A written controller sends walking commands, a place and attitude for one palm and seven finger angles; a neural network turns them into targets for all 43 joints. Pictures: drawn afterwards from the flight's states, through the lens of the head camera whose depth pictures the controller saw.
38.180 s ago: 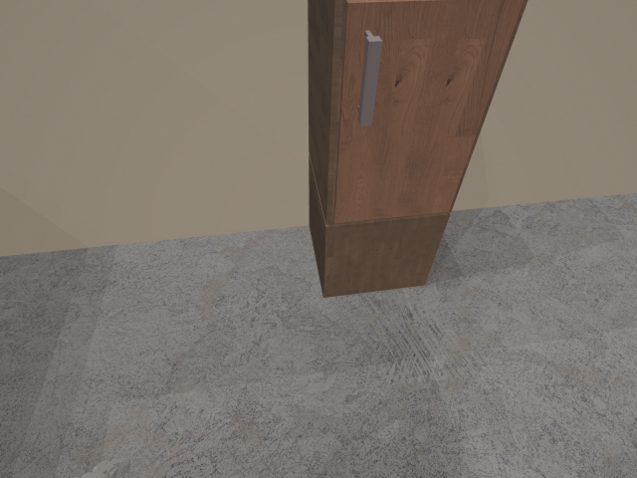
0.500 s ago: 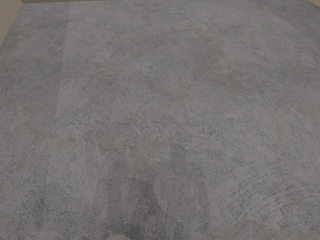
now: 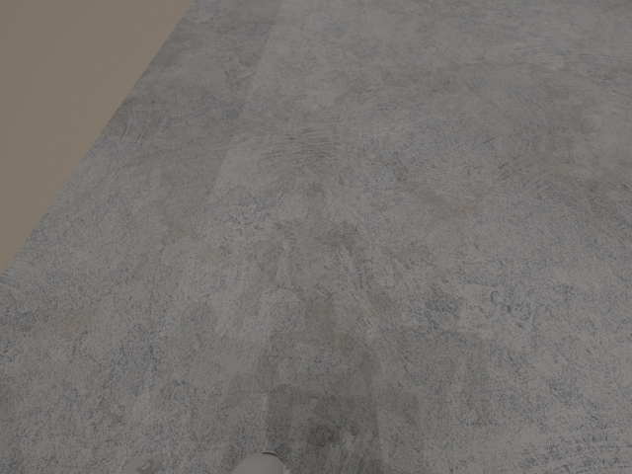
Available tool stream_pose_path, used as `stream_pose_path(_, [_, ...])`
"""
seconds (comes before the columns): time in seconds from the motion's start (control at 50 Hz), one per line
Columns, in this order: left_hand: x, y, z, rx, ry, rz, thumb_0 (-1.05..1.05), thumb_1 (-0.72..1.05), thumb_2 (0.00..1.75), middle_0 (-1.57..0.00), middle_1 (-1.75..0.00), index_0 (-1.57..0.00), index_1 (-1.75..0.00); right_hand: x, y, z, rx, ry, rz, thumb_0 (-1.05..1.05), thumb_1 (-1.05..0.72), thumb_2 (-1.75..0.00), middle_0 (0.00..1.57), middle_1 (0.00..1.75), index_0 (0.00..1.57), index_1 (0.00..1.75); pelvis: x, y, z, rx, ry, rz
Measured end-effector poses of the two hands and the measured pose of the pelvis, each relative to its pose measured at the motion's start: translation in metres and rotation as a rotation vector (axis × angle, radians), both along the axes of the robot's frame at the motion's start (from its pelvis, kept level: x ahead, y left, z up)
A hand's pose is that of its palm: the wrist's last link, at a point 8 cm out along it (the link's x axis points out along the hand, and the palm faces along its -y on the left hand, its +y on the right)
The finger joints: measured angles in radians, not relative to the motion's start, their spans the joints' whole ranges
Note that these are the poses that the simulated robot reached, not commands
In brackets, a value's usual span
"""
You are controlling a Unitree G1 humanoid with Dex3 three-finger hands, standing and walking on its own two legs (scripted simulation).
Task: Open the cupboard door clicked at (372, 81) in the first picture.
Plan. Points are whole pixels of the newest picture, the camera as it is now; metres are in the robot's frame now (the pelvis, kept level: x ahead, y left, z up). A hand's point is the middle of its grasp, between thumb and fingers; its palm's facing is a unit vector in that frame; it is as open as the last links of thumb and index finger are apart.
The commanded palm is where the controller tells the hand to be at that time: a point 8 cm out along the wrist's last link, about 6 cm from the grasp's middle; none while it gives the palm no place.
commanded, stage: turn to face it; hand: left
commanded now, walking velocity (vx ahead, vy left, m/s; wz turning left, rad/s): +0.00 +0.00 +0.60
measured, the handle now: out of the picture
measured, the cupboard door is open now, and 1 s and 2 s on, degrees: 39 39 39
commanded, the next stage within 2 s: none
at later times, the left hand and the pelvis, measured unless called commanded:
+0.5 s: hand out of the picture +0.05 +0.22 -0.16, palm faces +0.33 -0.91 -0.26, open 7.4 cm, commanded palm none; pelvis +0.03 -0.02 +0.00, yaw +18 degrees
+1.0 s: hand out of the picture -0.03 +0.18 -0.18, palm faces +0.61 -0.77 -0.21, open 7.4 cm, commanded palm none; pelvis +0.05 -0.02 +0.00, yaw +37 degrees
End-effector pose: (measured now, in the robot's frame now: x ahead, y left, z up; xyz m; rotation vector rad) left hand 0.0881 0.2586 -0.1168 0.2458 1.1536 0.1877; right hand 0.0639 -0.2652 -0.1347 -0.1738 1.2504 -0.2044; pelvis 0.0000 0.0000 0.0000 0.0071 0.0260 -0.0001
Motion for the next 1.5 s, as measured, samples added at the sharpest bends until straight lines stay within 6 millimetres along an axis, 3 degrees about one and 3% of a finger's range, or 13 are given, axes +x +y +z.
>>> stream_pose_path(0.14, [-0.043, -0.017, 0.001, -0.037, 0.081, 0.108, 0.00, 0.90, 0.90, -0.20, -0.30, -0.20, -0.30, 0.065, -0.008, 0.024, -0.013, -0.048, 0.118, 0.00, -0.91, -0.90, 0.19, 0.30, 0.20, 0.30, 0.015, -0.011, 0.014, 0.037, -0.004, 0.092])
stream_pose_path(0.3, [-0.086, -0.003, -0.032, -0.092, 0.148, 0.249, 0.00, 0.90, 0.90, -0.20, -0.30, -0.20, -0.30, 0.139, 0.029, 0.023, -0.043, -0.159, 0.303, 0.00, -0.91, -0.90, 0.19, 0.30, 0.20, 0.30, 0.025, 0.002, -0.007, 0.011, -0.006, 0.206])
stream_pose_path(0.44, [-0.071, 0.007, -0.018, -0.053, 0.084, 0.326, 0.01, 0.91, 0.90, -0.20, -0.30, -0.20, -0.30, 0.139, 0.044, 0.023, -0.023, -0.113, 0.380, 0.00, -0.90, -0.90, 0.20, 0.30, 0.20, 0.30, 0.030, -0.008, 0.002, -0.002, -0.011, 0.281])
stream_pose_path(0.6, [-0.048, -0.012, 0.003, 0.024, -0.046, 0.361, 0.00, 0.91, 0.90, -0.20, -0.30, -0.20, -0.30, 0.142, 0.023, -0.005, 0.038, -0.032, 0.407, 0.00, -0.90, -0.90, 0.20, 0.30, 0.20, 0.30, 0.043, -0.037, -0.004, 0.006, -0.014, 0.372])
stream_pose_path(0.78, [-0.081, -0.051, 0.008, -0.036, 0.019, 0.480, 0.00, 0.90, 0.90, -0.20, -0.30, -0.20, -0.30, 0.173, 0.022, 0.015, 0.027, 0.015, 0.498, 0.00, -0.91, -0.90, 0.20, 0.30, 0.20, 0.30, 0.054, -0.045, 0.014, 0.041, -0.009, 0.501])
stream_pose_path(0.88, [-0.110, -0.059, -0.009, -0.092, 0.038, 0.566, 0.00, 0.90, 0.90, -0.20, -0.30, -0.20, -0.30, 0.198, 0.050, 0.021, 0.002, -0.011, 0.603, 0.00, -0.91, -0.90, 0.19, 0.30, 0.20, 0.30, 0.054, -0.037, 0.010, 0.034, -0.010, 0.571])
stream_pose_path(0.94, [-0.133, -0.055, -0.028, -0.118, 0.057, 0.629, 0.00, 0.90, 0.90, -0.20, -0.30, -0.20, -0.30, 0.213, 0.072, 0.017, -0.015, -0.067, 0.664, 0.00, -0.91, -0.90, 0.19, 0.30, 0.20, 0.30, 0.051, -0.026, -0.003, 0.011, -0.012, 0.614])
stream_pose_path(1.0, [-0.148, -0.049, -0.032, -0.116, 0.094, 0.680, 0.00, 0.90, 0.90, -0.20, -0.30, -0.20, -0.30, 0.219, 0.088, 0.022, -0.022, -0.094, 0.710, 0.00, -0.91, -0.90, 0.20, 0.30, 0.20, 0.30, 0.051, -0.025, -0.004, 0.009, -0.012, 0.640])
stream_pose_path(1.12, [-0.147, -0.038, -0.014, -0.074, 0.044, 0.744, 0.01, 0.91, 0.90, -0.20, -0.30, -0.20, -0.30, 0.221, 0.099, 0.024, -0.020, -0.070, 0.774, 0.00, -0.90, -0.90, 0.20, 0.30, 0.20, 0.30, 0.055, -0.027, 0.006, -0.008, -0.010, 0.710])
stream_pose_path(1.24, [-0.133, -0.041, 0.003, -0.008, -0.020, 0.778, 0.00, 0.91, 0.90, -0.20, -0.29, -0.19, -0.30, 0.232, 0.094, 0.010, 0.013, -0.025, 0.813, 0.00, -0.90, -0.90, 0.20, 0.30, 0.20, 0.30, 0.070, -0.041, 0.005, -0.005, -0.012, 0.776])
stream_pose_path(1.32, [-0.133, -0.058, 0.006, 0.032, -0.040, 0.812, 0.00, 0.91, 0.90, -0.20, -0.30, -0.20, -0.30, 0.250, 0.091, -0.003, 0.029, -0.003, 0.839, 0.00, -0.90, -0.90, 0.20, 0.30, 0.20, 0.30, 0.079, -0.051, -0.001, 0.007, -0.016, 0.833])
stream_pose_path(1.42, [-0.145, -0.090, 0.010, -0.014, -0.006, 0.893, 0.00, 0.90, 0.90, -0.20, -0.30, -0.20, -0.30, 0.268, 0.101, 0.009, 0.020, 0.019, 0.900, 0.00, -0.91, -0.90, 0.20, 0.30, 0.20, 0.30, 0.086, -0.051, 0.010, 0.025, -0.014, 0.906])
stream_pose_path(1.5, [-0.158, -0.111, 0.002, -0.072, 0.016, 0.950, 0.00, 0.90, 0.90, -0.20, -0.30, -0.20, -0.30, 0.278, 0.123, 0.019, 0.009, 0.012, 0.966, 0.00, -0.91, -0.90, 0.20, 0.30, 0.20, 0.30, 0.087, -0.048, 0.014, 0.035, -0.006, 0.960])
